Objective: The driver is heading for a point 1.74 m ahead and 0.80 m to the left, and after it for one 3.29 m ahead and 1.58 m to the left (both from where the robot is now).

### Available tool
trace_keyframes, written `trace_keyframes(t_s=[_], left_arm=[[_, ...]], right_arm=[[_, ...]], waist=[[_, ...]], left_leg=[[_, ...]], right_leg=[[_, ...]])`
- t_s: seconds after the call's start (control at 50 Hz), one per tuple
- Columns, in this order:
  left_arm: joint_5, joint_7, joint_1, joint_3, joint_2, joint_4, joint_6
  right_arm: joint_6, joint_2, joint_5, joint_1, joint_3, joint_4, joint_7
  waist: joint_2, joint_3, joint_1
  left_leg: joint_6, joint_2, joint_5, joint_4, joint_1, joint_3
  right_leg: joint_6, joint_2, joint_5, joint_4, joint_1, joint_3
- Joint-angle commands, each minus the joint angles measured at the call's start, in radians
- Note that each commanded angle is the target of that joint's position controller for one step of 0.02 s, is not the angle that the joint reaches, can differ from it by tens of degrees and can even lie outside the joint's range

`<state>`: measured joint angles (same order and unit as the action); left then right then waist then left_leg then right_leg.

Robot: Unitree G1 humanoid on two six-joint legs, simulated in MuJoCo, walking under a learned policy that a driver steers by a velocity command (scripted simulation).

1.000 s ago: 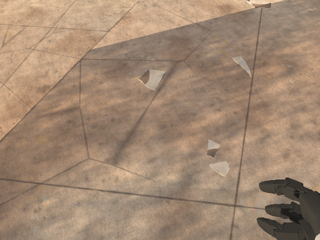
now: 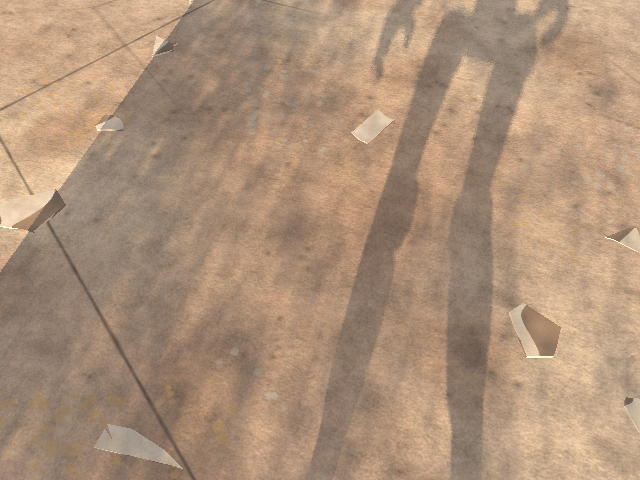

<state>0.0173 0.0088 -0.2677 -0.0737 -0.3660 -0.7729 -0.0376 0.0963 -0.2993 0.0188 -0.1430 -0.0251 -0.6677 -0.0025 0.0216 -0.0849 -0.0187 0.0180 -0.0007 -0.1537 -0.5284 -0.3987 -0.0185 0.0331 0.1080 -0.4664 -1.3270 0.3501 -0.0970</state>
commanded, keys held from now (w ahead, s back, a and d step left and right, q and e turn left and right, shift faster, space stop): q+shift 0.86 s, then e+shift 0.14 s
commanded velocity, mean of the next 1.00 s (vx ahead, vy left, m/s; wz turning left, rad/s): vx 0.11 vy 0.00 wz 0.63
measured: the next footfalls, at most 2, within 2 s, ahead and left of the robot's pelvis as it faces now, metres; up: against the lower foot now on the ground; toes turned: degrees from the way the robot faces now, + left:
right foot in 0.26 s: +0.31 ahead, -0.09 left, +0.00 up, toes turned +12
left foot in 0.66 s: +0.19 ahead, +0.16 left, +0.00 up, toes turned +32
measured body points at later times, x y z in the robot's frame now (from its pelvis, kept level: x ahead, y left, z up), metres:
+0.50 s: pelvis +0.18 +0.00 +0.01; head +0.22 +0.01 +0.46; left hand +0.28 +0.30 -0.08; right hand +0.39 -0.25 -0.09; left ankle +0.15 +0.13 -0.65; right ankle +0.27 -0.10 -0.73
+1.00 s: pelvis +0.20 +0.05 +0.01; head +0.21 +0.09 +0.46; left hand +0.12 +0.37 -0.10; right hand +0.53 -0.02 -0.05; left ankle +0.16 +0.14 -0.73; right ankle +0.33 -0.03 -0.69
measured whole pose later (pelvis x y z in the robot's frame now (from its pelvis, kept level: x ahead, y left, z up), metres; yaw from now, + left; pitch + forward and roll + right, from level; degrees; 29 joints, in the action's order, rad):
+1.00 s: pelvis +0.20 +0.05 +0.01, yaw +42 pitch +3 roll -2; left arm 0.00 0.01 -0.11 -0.08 -0.30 -0.76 0.01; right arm -0.04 -0.31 0.01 -0.13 -0.06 -0.56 -0.03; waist 0.01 -0.02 -0.01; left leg -0.05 0.09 -0.23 -0.54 -0.34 0.15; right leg -0.07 0.00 -0.30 -0.80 0.49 -0.05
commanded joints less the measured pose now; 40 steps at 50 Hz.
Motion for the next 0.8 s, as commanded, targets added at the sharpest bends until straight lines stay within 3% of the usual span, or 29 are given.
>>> trace_keyframes(t_s=[0.02,0.06,0.1,0.14,0.18,0.24,0.26,0.28,0.3,0.32,0.34,0.36,0.4,0.46,0.5,0.56,0.62,0.64,0.66,0.68,0.7,0.72,0.74,0.76,0.8], left_arm=[[-0.007,-0.011,0.042,0.020,-0.004,0.132,-0.014],[-0.027,-0.015,0.065,0.039,0.024,0.151,-0.024],[-0.023,-0.019,0.115,0.058,0.045,0.162,-0.037],[-0.016,-0.023,0.160,0.052,0.011,0.162,-0.033],[-0.021,-0.018,0.200,0.038,-0.028,0.170,-0.020],[-0.039,-0.003,0.194,0.015,-0.058,0.172,-0.019],[-0.050,0.009,0.148,0.003,-0.095,0.172,-0.020],[-0.070,0.020,0.094,0.001,-0.119,0.178,-0.005],[-0.062,0.010,0.099,0.004,-0.080,0.176,0.016],[-0.038,0.010,0.141,0.006,-0.045,0.184,0.027],[-0.026,0.010,0.181,0.013,-0.012,0.183,0.030],[-0.032,0.010,0.228,0.015,-0.003,0.184,0.030],[-0.047,0.014,0.291,0.006,-0.013,0.178,0.026],[-0.044,0.029,0.285,-0.006,-0.011,0.151,0.017],[-0.036,0.035,0.283,-0.018,-0.029,0.139,0.018],[-0.023,0.028,0.267,-0.039,-0.072,0.123,0.022],[0.007,0.012,0.253,-0.051,-0.082,0.103,0.020],[0.014,0.007,0.222,-0.048,-0.057,0.087,0.021],[0.001,-0.001,0.165,-0.043,-0.018,0.065,0.028],[-0.043,-0.002,0.168,-0.032,0.011,0.120,0.036],[-0.050,0.010,0.292,-0.039,-0.024,0.157,0.032],[-0.024,0.019,0.317,-0.045,-0.040,0.164,0.031],[-0.019,0.029,0.290,-0.048,-0.039,0.149,0.028],[-0.028,0.038,0.261,-0.053,-0.054,0.129,0.029],[-0.036,0.034,0.230,-0.054,-0.048,0.116,0.024]], right_arm=[[0.031,-0.086,-0.030,-0.135,-0.031,-0.017,0.017],[0.028,-0.097,-0.044,-0.090,-0.037,-0.026,0.018],[0.007,-0.176,-0.045,-0.060,-0.064,-0.025,0.003],[-0.007,-0.231,-0.049,-0.077,-0.086,-0.024,-0.009],[-0.017,-0.231,-0.061,-0.100,-0.092,-0.022,-0.017],[-0.030,-0.175,-0.060,-0.105,-0.085,-0.010,-0.026],[-0.033,-0.118,-0.047,-0.123,-0.070,0.006,-0.024],[-0.035,-0.046,-0.036,-0.248,-0.049,0.006,-0.019],[-0.048,-0.100,-0.055,-0.367,-0.055,-0.002,-0.018],[-0.070,-0.156,-0.060,-0.327,-0.075,-0.003,-0.023],[-0.092,-0.171,-0.058,-0.276,-0.085,0.001,-0.033],[-0.115,-0.172,-0.052,-0.262,-0.092,0.000,-0.045],[-0.147,-0.142,-0.043,-0.254,-0.094,0.020,-0.052],[-0.153,-0.086,-0.040,-0.194,-0.083,0.062,-0.044],[-0.151,-0.065,-0.039,-0.149,-0.073,0.086,-0.025],[-0.156,-0.084,-0.041,-0.116,-0.076,0.104,0.005],[-0.172,-0.102,-0.041,-0.128,-0.093,0.108,0.021],[-0.174,-0.117,-0.035,-0.154,-0.105,0.096,0.014],[-0.170,-0.187,-0.028,-0.201,-0.130,0.087,0.001],[-0.161,-0.333,-0.020,-0.193,-0.155,0.125,-0.016],[-0.129,-0.316,0.016,-0.198,-0.148,0.148,-0.002],[-0.107,-0.294,0.016,-0.168,-0.141,0.141,0.005],[-0.099,-0.266,-0.009,-0.109,-0.135,0.144,-0.004],[-0.106,-0.221,-0.031,-0.055,-0.120,0.156,-0.013],[-0.120,-0.191,-0.029,-0.004,-0.106,0.182,-0.032]], waist=[[-0.100,0.155,0.026],[-0.061,0.136,-0.013],[-0.088,0.149,-0.013],[-0.126,0.179,-0.007],[-0.118,0.175,-0.008],[-0.109,0.170,-0.037],[-0.033,0.215,-0.044],[0.181,0.338,-0.009],[0.258,0.464,0.018],[0.194,0.392,0.015],[0.144,0.297,0.016],[0.115,0.246,0.033],[0.121,0.183,0.071],[0.112,0.186,0.063],[0.104,0.206,0.052],[0.124,0.214,0.044],[0.108,0.205,0.066],[0.064,0.199,0.073],[-0.111,0.158,0.074],[-0.441,0.122,0.025],[-0.326,0.224,0.111],[-0.232,0.200,0.091],[-0.178,0.173,0.049],[-0.146,0.170,0.024],[-0.155,0.204,-0.003]], left_leg=[[-0.249,-0.242,0.685,0.191,0.400,0.348],[-0.261,-0.224,0.723,0.218,0.302,0.319],[-0.257,-0.178,0.760,0.236,0.162,0.242],[-0.222,-0.148,0.635,0.233,0.120,0.225],[-0.175,-0.139,0.459,0.200,0.114,0.265],[-0.092,-0.065,0.246,0.054,0.060,0.289],[-0.049,0.005,0.052,-0.113,-0.022,0.249],[0.005,0.078,-0.508,-0.387,-0.190,0.156],[0.030,0.029,-0.578,-0.573,-0.225,0.126],[0.055,-0.013,-0.504,-0.677,-0.283,0.105],[0.070,-0.037,-0.440,-0.723,-0.325,0.084],[0.083,-0.062,-0.387,-0.748,-0.314,0.084],[0.094,-0.079,-0.304,-0.760,-0.230,0.061],[0.086,-0.102,-0.222,-0.622,-0.192,0.039],[0.065,-0.116,-0.168,-0.484,-0.127,0.028],[0.027,-0.098,-0.136,-0.321,-0.017,-0.021],[-0.029,-0.060,-0.077,-0.113,0.096,-0.070],[-0.061,-0.030,-0.022,-0.039,0.172,-0.063],[-0.121,-0.087,0.226,0.082,0.282,0.082],[-0.290,-0.333,0.515,0.124,0.392,0.501],[-0.385,-0.369,0.402,0.182,0.344,0.592],[-0.341,-0.321,0.278,0.203,0.327,0.516],[-0.282,-0.268,0.207,0.196,0.305,0.458],[-0.244,-0.245,0.195,0.181,0.284,0.418],[-0.225,-0.197,0.257,0.160,0.221,0.376]], right_leg=[[-0.038,-0.115,0.005,0.025,0.311,-0.023],[-0.054,-0.145,0.027,0.275,0.265,0.006],[-0.070,-0.107,0.174,0.513,0.100,0.048],[-0.070,-0.063,0.353,0.645,-0.019,0.044],[-0.056,-0.058,0.451,0.739,-0.075,0.002],[-0.013,-0.097,0.583,0.883,-0.219,-0.012],[0.036,-0.214,0.813,0.890,-0.344,-0.078],[0.171,-0.499,1.199,0.830,-0.533,-0.284],[0.264,-0.605,1.093,0.848,-0.540,-0.405],[0.263,-0.540,0.847,0.899,-0.484,-0.376],[0.231,-0.480,0.667,0.939,-0.400,-0.286],[0.213,-0.449,0.574,0.973,-0.307,-0.230],[0.201,-0.407,0.540,1.030,-0.134,-0.102],[0.203,-0.402,0.563,1.045,-0.127,0.014],[0.196,-0.414,0.576,1.035,-0.139,0.070],[0.168,-0.440,0.569,1.014,-0.147,0.133],[0.096,-0.449,0.483,0.918,-0.159,0.188],[0.042,-0.412,0.378,0.832,-0.114,0.224],[-0.038,-0.325,0.195,0.625,0.030,0.298],[-0.139,-0.171,-0.206,0.287,0.368,0.306],[-0.124,-0.117,-0.209,0.124,0.419,0.080],[-0.091,-0.124,-0.116,0.099,0.434,0.035],[-0.072,-0.135,-0.016,0.135,0.439,0.013],[-0.070,-0.145,0.045,0.167,0.424,0.004],[-0.082,-0.113,0.123,0.192,0.327,0.009]])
